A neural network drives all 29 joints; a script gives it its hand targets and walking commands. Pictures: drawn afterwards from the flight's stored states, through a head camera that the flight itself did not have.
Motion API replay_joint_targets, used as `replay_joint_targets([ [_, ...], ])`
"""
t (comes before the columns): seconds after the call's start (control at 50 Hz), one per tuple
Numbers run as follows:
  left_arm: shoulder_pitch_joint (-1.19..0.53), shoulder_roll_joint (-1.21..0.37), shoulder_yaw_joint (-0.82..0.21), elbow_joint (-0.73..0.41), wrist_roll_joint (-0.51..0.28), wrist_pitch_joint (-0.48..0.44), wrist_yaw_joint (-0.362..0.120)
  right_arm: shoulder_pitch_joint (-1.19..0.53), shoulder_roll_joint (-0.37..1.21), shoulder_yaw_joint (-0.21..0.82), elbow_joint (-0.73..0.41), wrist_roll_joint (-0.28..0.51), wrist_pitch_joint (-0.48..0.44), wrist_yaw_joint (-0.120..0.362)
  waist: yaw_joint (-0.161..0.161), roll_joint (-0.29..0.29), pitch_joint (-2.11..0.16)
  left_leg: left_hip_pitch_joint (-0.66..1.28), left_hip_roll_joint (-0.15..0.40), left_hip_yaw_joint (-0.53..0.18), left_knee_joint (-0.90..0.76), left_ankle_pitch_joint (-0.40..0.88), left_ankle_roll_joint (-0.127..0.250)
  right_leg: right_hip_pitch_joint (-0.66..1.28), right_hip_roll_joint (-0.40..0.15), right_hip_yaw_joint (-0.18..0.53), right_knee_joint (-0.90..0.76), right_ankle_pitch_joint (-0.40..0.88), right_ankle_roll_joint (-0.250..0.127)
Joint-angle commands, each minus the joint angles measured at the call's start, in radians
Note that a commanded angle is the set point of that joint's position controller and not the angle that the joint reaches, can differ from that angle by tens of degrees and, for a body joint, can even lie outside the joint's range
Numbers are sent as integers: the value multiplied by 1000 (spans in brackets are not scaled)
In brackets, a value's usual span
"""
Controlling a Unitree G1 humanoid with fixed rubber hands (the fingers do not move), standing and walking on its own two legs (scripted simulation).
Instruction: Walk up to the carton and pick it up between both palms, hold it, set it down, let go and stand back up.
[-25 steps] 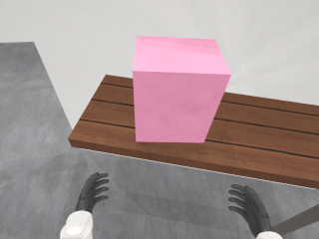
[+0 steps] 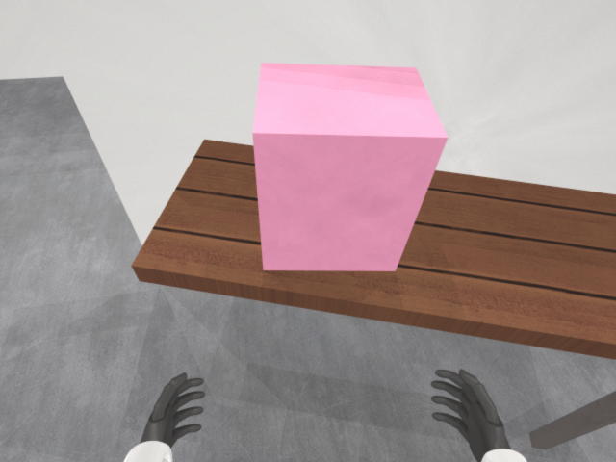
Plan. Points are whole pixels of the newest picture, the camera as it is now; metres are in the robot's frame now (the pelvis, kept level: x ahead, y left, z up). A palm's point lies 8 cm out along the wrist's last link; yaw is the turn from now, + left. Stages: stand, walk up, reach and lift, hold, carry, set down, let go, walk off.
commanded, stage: set down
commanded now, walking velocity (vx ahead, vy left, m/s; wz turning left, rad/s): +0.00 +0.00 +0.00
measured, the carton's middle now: (334, 176) +0.52 -0.05 +0.08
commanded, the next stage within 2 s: let go in 0.36 s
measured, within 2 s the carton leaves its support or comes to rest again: neither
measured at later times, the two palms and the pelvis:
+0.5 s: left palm (151, 457) +0.16 +0.20 -0.09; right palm (473, 448) +0.16 -0.22 -0.07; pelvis +0.01 +0.00 +0.00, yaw +0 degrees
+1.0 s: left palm out of the picture +0.15 +0.22 -0.10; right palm out of the picture +0.14 -0.26 -0.08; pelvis +0.01 +0.00 +0.00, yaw +0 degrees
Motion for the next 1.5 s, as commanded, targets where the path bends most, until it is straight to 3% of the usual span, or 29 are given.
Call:
replay_joint_targets([
  [0.0, -85, 225, 79, -65, 48, -67, 3, -108, -119, -41, 33, -155, -85, -20, 74, -2, -43, 50, 0, 26, -91, 109, -1, 100, -59, 54, -75, 8, -3],
  [0.08, -73, 236, 80, 13, 54, -80, -10, -117, -108, -34, 117, -182, -101, -27, 65, -7, -42, 40, -6, 41, -86, 146, -3, 122, -61, 50, -60, 87, 1],
  [0.1, -86, 245, 83, -90, 38, -97, 3, -113, -124, -30, 70, -154, -114, -25, 73, 0, -102, 48, 2, 19, -68, 166, -2, 142, -54, 47, -54, 130, 2],
  [0.12, -74, 223, 84, 98, 70, -71, -20, -101, -90, -18, 220, -194, -93, -31, 45, 11, -4, 28, -8, 28, -70, 116, -4, 123, -71, 66, -67, 101, 2],
  [0.14, -76, 245, 86, -25, 46, -89, -13, -104, -105, -21, 123, -170, -117, -35, 57, 10, -82, 55, -5, 33, -65, 151, -6, 138, -64, 56, -55, 128, 9],
  [0.16, -87, 233, 88, 54, 59, -81, -21, -123, -105, -18, 194, -193, -109, -34, 52, -3, -29, 27, -7, 30, -75, 138, -6, 137, -55, 48, -60, 104, 4],
  [0.22, -94, 241, 85, 4, 47, -104, -10, -137, -113, -25, 172, -177, -142, -29, 57, 6, -86, 48, 2, 23, -68, 146, -4, 128, -50, 38, -50, 126, 2],
  [0.24, -79, 238, 83, 88, 59, -96, -20, -121, -89, -19, 226, -197, -138, -34, 43, -10, -47, 46, -3, 26, -65, 142, -3, 130, -56, 46, -61, 142, 6],
  [0.36, -87, 251, 91, 52, 64, -112, -15, -128, -95, -28, 241, -192, -167, -33, 51, 31, -90, 46, -1, 34, -60, 161, -8, 140, -49, 28, -43, 152, 9],
  [0.5, -97, 251, 84, 56, 55, -121, -14, -153, -112, -23, 260, -196, -204, -34, 42, 11, -85, 54, -5, 31, -52, 191, -6, 127, -35, 10, -31, 195, 10],
  [0.6, -105, 221, 60, 100, 87, -102, -5, -162, -129, -33, 350, -208, -186, -19, 26, 64, -50, 76, 2, 29, -67, 142, -13, 89, -24, -13, -38, 97, 5],
  [0.66, -85, 226, 70, 80, 75, -107, -11, -159, -124, -29, 319, -201, -193, -26, 33, 20, -76, 73, -4, 37, -53, 170, -5, 120, -35, 1, -45, 141, 12],
  [0.72, -99, 219, 65, 99, 87, -106, -6, -168, -147, -42, 362, -215, -190, -21, 24, 58, -64, 74, -1, 34, -52, 180, -14, 99, -26, -13, -27, 148, 3],
  [0.8, -106, 229, 74, 89, 74, -105, -11, -168, -137, -34, 338, -207, -194, -25, 26, 0, -72, 60, -8, 40, -50, 158, -3, 114, -29, -9, -36, 146, 17],
  [0.82, -72, 360, 121, 154, 101, -147, -19, -90, -298, -88, 342, -252, -121, -60, 64, -47, -267, 57, 94, -69, 56, 276, 21, 87, -118, 103, 49, 239, 1],
  [0.84, -58, 360, 126, 157, 88, -167, -28, -71, -305, -95, 331, -252, -86, -72, 40, 4, -254, 46, 107, -72, 42, 203, 28, 85, -131, 118, 43, 189, -1],
  [0.9, -67, 348, 120, 202, 96, -179, -42, -83, -267, -90, 298, -260, -53, -83, 31, 20, -114, -66, 94, -83, -2, -53, 54, 18, -118, 125, -8, -20, -1],
  [0.94, -65, 353, 121, 210, 100, -192, -51, -98, -272, -91, 293, -258, -48, -77, 37, -21, -112, -26, 88, -87, -4, -12, 51, -6, -121, 123, -5, 9, -8],
  [1.0, -61, 356, 112, 233, 96, -201, -59, -90, -276, -87, 294, -254, -54, -74, 48, 11, -164, 14, 91, -83, 1, -9, 51, 10, -127, 147, -11, 28, -17],
  [1.1, -62, 381, 103, 273, 87, -207, -59, -90, -312, -95, 285, -246, -40, -73, 47, 35, -191, 53, 110, -97, 13, 166, 44, 36, -132, 133, 14, 164, -22],
  [1.12, -84, 395, 103, 276, 95, -207, -60, -68, -311, -98, 286, -241, -40, -75, 26, 52, -178, 45, 112, -89, 17, 188, 37, 42, -134, 127, 16, 189, -17],
  [1.22, -52, 422, 104, 314, 89, -208, -58, -53, -339, -100, 291, -237, -34, -78, 38, 26, -213, 66, 115, -87, 32, 294, 39, 107, -141, 118, 36, 311, -20],
  [1.24, -64, 426, 102, 310, 90, -209, -58, -21, -330, -94, 287, -234, -31, -80, 24, 58, -233, 77, 117, -83, 31, 314, 33, 136, -148, 125, 37, 323, -28],
  [1.26, -91, 428, 105, 304, 87, -206, -55, -13, -323, -87, 290, -223, -31, -81, 13, 18, -221, 73, 118, -89, 21, 264, 32, 107, -140, 128, 34, 301, -23],
  [1.36, -66, 423, 97, 333, 81, -209, -59, -36, -332, -91, 305, -231, -27, -82, 21, 63, -214, 82, 122, -81, 28, 338, 29, 101, -137, 115, 39, 316, -24],
  [1.38, -54, 422, 95, 334, 80, -209, -57, -14, -332, -92, 307, -226, -26, -83, 32, 41, -213, 66, 131, -87, 33, 318, 32, 115, -150, 123, 32, 335, -23],
  [1.4, -72, 429, 97, 334, 84, -210, -52, -18, -315, -91, 309, -223, -27, -84, 10, 22, -213, 77, 125, -85, 17, 314, 29, 110, -145, 120, 32, 338, -26],
  [1.42, -70, 415, 92, 329, 79, -209, -52, -21, -319, -87, 310, -219, -31, -83, 11, 56, -207, 80, 129, -82, 21, 328, 27, 102, -145, 128, 28, 328, -30],
  [1.48, -76, 425, 96, 342, 83, -216, -57, -11, -333, -92, 322, -234, -34, -83, 19, 38, -226, 83, 121, -92, 3, 259, 33, 118, -141, 125, 26, 282, -26],
])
